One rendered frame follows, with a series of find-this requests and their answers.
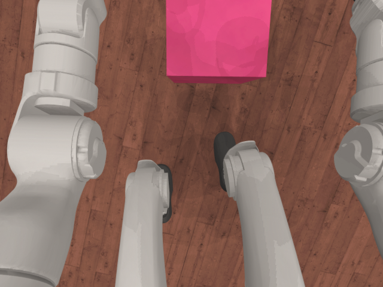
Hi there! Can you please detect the right robot foot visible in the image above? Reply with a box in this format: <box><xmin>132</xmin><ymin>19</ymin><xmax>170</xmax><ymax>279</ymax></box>
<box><xmin>214</xmin><ymin>132</ymin><xmax>236</xmax><ymax>192</ymax></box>

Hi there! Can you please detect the left robot upper arm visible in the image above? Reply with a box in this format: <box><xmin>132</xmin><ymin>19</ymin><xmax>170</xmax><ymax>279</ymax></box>
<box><xmin>0</xmin><ymin>114</ymin><xmax>107</xmax><ymax>287</ymax></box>

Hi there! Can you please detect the left robot shin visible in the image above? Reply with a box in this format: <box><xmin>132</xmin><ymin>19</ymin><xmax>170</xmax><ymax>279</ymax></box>
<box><xmin>125</xmin><ymin>160</ymin><xmax>168</xmax><ymax>215</ymax></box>

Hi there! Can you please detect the carton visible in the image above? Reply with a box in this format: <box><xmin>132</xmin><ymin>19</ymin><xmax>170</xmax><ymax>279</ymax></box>
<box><xmin>166</xmin><ymin>0</ymin><xmax>272</xmax><ymax>84</ymax></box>

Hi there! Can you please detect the right robot upper arm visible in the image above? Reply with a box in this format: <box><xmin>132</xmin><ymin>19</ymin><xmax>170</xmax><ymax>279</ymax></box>
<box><xmin>334</xmin><ymin>121</ymin><xmax>383</xmax><ymax>259</ymax></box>

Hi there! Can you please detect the robot left forearm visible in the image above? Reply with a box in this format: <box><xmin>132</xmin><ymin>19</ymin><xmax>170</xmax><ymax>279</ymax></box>
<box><xmin>7</xmin><ymin>0</ymin><xmax>107</xmax><ymax>173</ymax></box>

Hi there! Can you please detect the robot right forearm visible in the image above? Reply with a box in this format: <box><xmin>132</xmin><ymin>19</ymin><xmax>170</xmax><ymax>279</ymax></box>
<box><xmin>349</xmin><ymin>0</ymin><xmax>383</xmax><ymax>124</ymax></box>

